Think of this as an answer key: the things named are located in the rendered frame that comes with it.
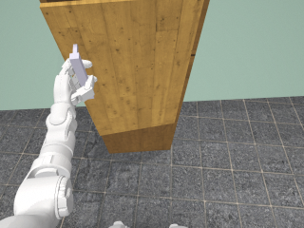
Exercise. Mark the robot left forearm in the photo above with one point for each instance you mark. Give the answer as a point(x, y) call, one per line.
point(58, 147)

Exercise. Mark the left robot hand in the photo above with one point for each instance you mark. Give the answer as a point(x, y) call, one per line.
point(69, 91)

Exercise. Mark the cupboard door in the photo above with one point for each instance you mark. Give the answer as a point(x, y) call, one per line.
point(140, 52)

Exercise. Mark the left robot upper arm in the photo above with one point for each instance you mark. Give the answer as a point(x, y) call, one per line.
point(41, 203)

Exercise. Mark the handle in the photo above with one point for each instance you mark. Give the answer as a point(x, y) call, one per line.
point(78, 66)

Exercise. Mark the left robot shin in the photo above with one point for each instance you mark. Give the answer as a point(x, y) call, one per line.
point(117, 223)

